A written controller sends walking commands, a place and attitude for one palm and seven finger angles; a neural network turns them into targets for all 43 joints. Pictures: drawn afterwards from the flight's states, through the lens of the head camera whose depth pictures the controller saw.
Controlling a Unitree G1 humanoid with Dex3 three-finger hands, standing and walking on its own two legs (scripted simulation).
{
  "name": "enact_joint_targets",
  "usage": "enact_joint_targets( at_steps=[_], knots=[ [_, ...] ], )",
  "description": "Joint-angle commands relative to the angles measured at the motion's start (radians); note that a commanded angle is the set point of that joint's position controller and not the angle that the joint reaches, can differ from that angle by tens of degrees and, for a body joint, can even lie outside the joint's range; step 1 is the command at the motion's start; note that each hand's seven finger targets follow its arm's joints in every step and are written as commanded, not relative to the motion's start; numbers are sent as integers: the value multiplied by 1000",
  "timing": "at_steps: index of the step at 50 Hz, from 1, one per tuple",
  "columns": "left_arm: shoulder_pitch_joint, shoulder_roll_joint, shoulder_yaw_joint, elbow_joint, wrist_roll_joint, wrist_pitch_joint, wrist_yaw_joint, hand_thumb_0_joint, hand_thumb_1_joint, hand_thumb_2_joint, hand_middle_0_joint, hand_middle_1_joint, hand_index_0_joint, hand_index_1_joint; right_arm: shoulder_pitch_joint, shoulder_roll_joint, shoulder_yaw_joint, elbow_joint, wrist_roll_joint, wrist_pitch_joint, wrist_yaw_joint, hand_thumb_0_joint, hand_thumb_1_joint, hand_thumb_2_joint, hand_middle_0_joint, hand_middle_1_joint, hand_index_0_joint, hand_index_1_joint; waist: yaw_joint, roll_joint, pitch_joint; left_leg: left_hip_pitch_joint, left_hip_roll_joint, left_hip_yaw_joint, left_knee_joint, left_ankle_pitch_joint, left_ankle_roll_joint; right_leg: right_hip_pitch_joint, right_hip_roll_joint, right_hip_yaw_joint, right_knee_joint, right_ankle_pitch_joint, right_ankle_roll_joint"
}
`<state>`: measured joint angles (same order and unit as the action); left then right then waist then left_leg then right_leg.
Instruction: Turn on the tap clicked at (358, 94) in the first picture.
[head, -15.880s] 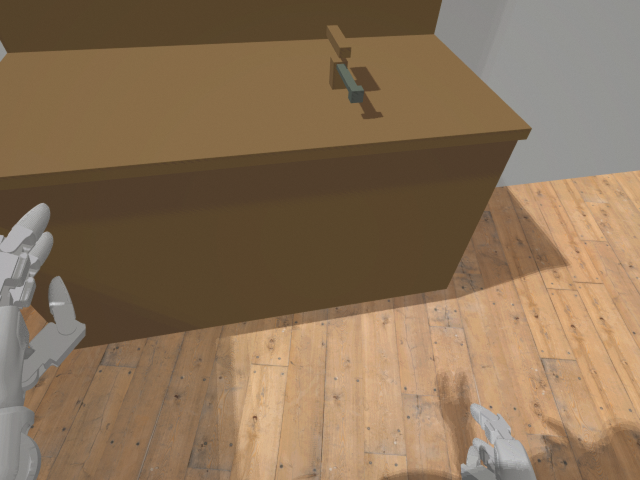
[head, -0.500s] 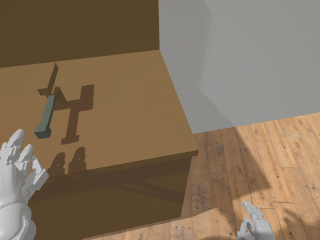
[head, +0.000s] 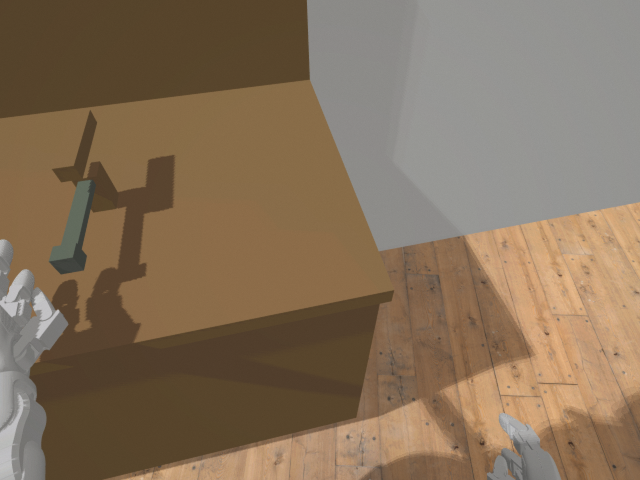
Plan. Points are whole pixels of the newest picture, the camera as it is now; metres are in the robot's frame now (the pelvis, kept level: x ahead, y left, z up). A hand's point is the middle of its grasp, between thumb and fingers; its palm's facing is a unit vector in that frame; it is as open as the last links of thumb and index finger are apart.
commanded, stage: reach beside the lever's end, fingers flat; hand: left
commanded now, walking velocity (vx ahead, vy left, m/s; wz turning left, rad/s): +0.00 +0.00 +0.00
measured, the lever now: (68, 258) +0.34 +0.36 +0.08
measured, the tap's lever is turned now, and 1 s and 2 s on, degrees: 0 0 6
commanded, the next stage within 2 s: push the lever round in 0.72 s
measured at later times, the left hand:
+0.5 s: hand (54, 298) +0.30 +0.36 +0.07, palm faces +0.52 -0.85 -0.12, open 7.8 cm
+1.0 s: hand (65, 305) +0.28 +0.33 +0.07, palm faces +0.52 -0.85 -0.11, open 7.8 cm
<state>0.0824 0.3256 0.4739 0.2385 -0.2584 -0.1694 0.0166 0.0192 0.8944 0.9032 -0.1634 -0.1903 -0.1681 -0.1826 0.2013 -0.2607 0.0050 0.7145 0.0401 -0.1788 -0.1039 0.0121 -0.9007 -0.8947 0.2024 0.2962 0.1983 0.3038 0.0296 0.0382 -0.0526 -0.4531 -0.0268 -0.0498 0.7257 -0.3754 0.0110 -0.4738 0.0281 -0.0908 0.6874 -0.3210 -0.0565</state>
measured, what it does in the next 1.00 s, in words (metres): stands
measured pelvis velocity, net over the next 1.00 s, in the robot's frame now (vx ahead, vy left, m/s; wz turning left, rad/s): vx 0.00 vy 0.02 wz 0.00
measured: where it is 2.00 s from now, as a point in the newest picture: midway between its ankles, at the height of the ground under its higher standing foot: outside the picture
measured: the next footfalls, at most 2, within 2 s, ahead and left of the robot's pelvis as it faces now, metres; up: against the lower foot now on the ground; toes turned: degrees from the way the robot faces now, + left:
none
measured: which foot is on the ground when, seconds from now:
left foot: down 0.00-1.00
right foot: down 0.00-1.00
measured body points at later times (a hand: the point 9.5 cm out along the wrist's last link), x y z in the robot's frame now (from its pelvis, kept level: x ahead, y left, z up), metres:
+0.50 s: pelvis +0.01 +0.01 -0.01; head +0.06 +0.01 +0.44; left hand +0.26 +0.40 +0.07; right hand +0.14 -0.25 -0.11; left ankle -0.01 +0.11 -0.72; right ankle +0.02 -0.08 -0.72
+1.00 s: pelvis +0.00 +0.02 -0.01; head +0.04 +0.01 +0.44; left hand +0.25 +0.38 +0.08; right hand +0.16 -0.23 -0.11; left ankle -0.01 +0.11 -0.72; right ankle +0.02 -0.08 -0.72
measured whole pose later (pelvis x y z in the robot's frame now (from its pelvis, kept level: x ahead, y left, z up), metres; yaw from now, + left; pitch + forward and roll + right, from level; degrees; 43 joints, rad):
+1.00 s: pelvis +0.00 +0.02 -0.01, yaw +0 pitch +8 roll -1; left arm -0.01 0.33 0.47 0.34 -0.23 -0.23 0.00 0.02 0.90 0.90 -0.15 -0.15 -0.15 -0.15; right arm 0.20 -0.24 0.01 0.69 0.03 -0.14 -0.10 0.01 -0.90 -0.89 0.20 0.30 0.20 0.30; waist 0.03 0.04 -0.07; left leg -0.53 -0.04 -0.05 0.78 -0.40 0.03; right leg -0.54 0.02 -0.09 0.73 -0.33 -0.04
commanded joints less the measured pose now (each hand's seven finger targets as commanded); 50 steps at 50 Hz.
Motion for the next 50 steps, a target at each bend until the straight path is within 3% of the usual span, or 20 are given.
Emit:
enact_joint_targets(
  at_steps=[1, 5, 6, 7, 9, 16, 19, 21, 22, 25, 26, 29, 31, 32, 36, 37, 38, 41, 43, 50],
  knots=[
    [-190, 313, 122, -175, 12, -93, -7, 0, 900, 900, -154, -163, -154, -163, -59, -135, -48, -131, -3, -43, -11, 0, -900, -900, 200, 300, 200, 300, 2, 51, -201, 9, 2, -4, -100, 219, 16, 163, -31, 75, -90, 170, 31],
    [-215, 322, 137, -117, 0, -99, -26, 0, 900, 900, -151, -152, -151, -152, -43, -141, -52, -136, -4, -33, -9, 0, -900, -900, 200, 300, 200, 300, -2, 7, -226, -11, 2, -2, -89, 229, 19, 168, -28, 76, -79, 194, 36],
    [-207, 355, 167, -100, 5, -101, -24, 0, 900, 900, -150, -150, -150, -150, -43, -138, -51, -128, -3, -27, -10, 0, -900, -900, 200, 300, 200, 300, 7, 41, -215, -18, 2, -2, -87, 236, 17, 174, -29, 79, -79, 199, 33],
    [-217, 335, 150, -95, 4, -103, -32, 0, 900, 900, -150, -150, -150, -150, -35, -138, -51, -134, -4, -23, -8, 0, -900, -900, 200, 300, 200, 300, -3, 29, -227, -16, 1, 1, -83, 253, 19, 175, -30, 78, -72, 223, 36],
    [-222, 362, 175, -58, -2, -104, -45, 0, 900, 900, -150, -150, -150, -150, -28, -143, -54, -133, -4, -15, -6, 0, -900, -900, 200, 300, 200, 300, -1, 14, -235, -30, 3, 1, -74, 256, 20, 170, -27, 79, -66, 232, 37],
    [-308, 405, 191, -1, 9, -144, -85, 0, 900, 900, -150, -150, -150, -150, 4, -150, -58, -122, -7, 1, -5, 0, -900, -900, 200, 300, 200, 300, -14, 76, -254, -19, 7, -5, -48, 295, 16, 130, -19, 74, -41, 249, 32],
    [-294, 347, 140, -13, -4, -154, -105, 0, 900, 900, -150, -150, -150, -150, 16, -155, -63, -133, -7, -3, 0, 0, -900, -900, 200, 300, 200, 300, -21, 53, -286, 6, 9, -10, -43, 319, 13, 114, -14, 64, -32, 251, 31],
    [-267, 371, 167, -8, 0, -154, -100, 0, 900, 900, -150, -150, -150, -150, 18, -156, -64, -129, -8, 1, -2, 0, -900, -900, 200, 300, 200, 300, -5, 73, -278, 7, 11, -16, -43, 347, 6, 117, -12, 61, -29, 259, 27],
    [-276, 350, 144, -28, -1, -155, -101, 0, 900, 900, -150, -150, -150, -150, 22, -152, -64, -133, -5, 1, 1, 0, -900, -900, 200, 300, 200, 300, -13, 84, -280, 16, 14, -21, -48, 357, -2, 106, -14, 56, -26, 253, 27],
    [-221, 323, 134, -84, -4, -159, -84, 0, 900, 900, -150, -150, -150, -150, 22, -149, -70, -144, -9, -3, 8, 0, -900, -900, 200, 300, 200, 300, 0, 74, -309, 49, 18, -30, -51, 421, -16, 113, -10, 48, -22, 264, 27],
    [-189, 334, 155, -87, 2, -158, -68, 0, 900, 900, -150, -150, -150, -150, 20, -148, -70, -142, -10, 0, 8, 0, -900, -900, 200, 300, 200, 300, 11, 84, -291, 46, 20, -30, -52, 434, -18, 114, -10, 49, -25, 262, 26],
    [-178, 312, 147, -116, 5, -160, -42, 0, 900, 900, -150, -150, -150, -150, 17, -144, -72, -148, -14, 3, 14, 0, -900, -900, 200, 300, 200, 300, 7, 61, -279, 36, 22, -34, -59, 434, -29, 105, -9, 43, -20, 250, 27],
    [-151, 329, 169, -118, 14, -157, -23, 0, 900, 900, -150, -150, -150, -150, 8, -141, -69, -146, -12, 8, 12, 0, -900, -900, 200, 300, 200, 300, 14, 69, -254, 24, 23, -35, -62, 421, -31, 101, -9, 43, -23, 232, 25],
    [-190, 304, 138, -131, 17, -160, -23, 0, 900, 900, -150, -150, -150, -150, 7, -138, -67, -145, -13, 9, 14, 0, -900, -900, 200, 300, 200, 300, -4, 66, -253, 25, 23, -34, -64, 397, -32, 91, -10, 42, -21, 222, 26],
    [-195, 295, 124, -153, 23, -166, -18, 0, 900, 900, -150, -150, -150, -150, -10, -135, -64, -145, -12, 6, 6, 0, -900, -900, 200, 300, 200, 300, -3, 86, -238, 28, 24, -37, -71, 342, -32, 77, -8, 43, -28, 176, 22],
    [-223, 270, 92, -148, 23, -164, -23, 0, 900, 900, -150, -150, -150, -150, -12, -134, -60, -144, -12, 4, 6, 0, -900, -900, 200, 300, 200, 300, -17, 89, -228, 24, 21, -37, -72, 313, -31, 64, -10, 44, -29, 164, 23],
    [-233, 286, 104, -130, 20, -159, -25, 0, 900, 900, -150, -150, -150, -150, -12, -138, -61, -140, -10, 4, 2, 0, -900, -900, 200, 300, 200, 300, -21, 54, -225, 14, 22, -41, -73, 280, -27, 57, -7, 43, -31, 144, 23],
    [-257, 293, 100, -137, 24, -154, -27, 0, 900, 900, -150, -150, -150, -150, -24, -135, -56, -140, -9, 1, -7, 0, -900, -900, 200, 300, 200, 300, -12, 85, -222, 17, 20, -41, -79, 264, -27, 66, -10, 45, -36, 135, 20],
    [-277, 253, 56, -141, 22, -146, -30, 0, 900, 900, -150, -150, -150, -150, -25, -135, -54, -143, -8, -3, -7, 0, -900, -900, 200, 300, 200, 300, -25, 71, -233, 24, 18, -42, -79, 244, -26, 56, -11, 44, -37, 126, 23],
    [-288, 264, 62, -117, 31, -126, -2, 0, 900, 900, -150, -150, -150, -150, -33, -134, -48, -152, -9, 1, -7, 0, -900, -900, 200, 300, 200, 300, -15, 32, -236, -11, 11, -32, -81, 211, -15, 90, -16, 52, -43, 132, 26]
  ],
)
